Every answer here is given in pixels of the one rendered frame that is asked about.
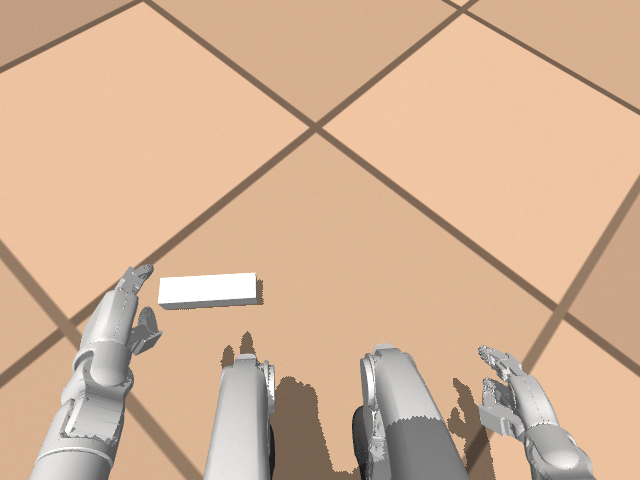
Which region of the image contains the left robot hand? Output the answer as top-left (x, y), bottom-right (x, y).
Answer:
top-left (79, 264), bottom-right (163, 356)

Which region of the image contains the right robot foot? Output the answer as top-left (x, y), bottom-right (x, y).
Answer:
top-left (352, 406), bottom-right (369, 480)

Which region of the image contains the right robot arm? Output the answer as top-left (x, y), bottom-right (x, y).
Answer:
top-left (524, 424), bottom-right (596, 480)

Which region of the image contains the left robot arm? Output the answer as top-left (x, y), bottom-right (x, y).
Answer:
top-left (29, 341), bottom-right (134, 480)

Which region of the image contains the carton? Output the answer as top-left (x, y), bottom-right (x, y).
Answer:
top-left (158, 273), bottom-right (258, 310)

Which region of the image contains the right robot hand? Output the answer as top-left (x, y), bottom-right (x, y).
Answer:
top-left (478, 346), bottom-right (560, 444)

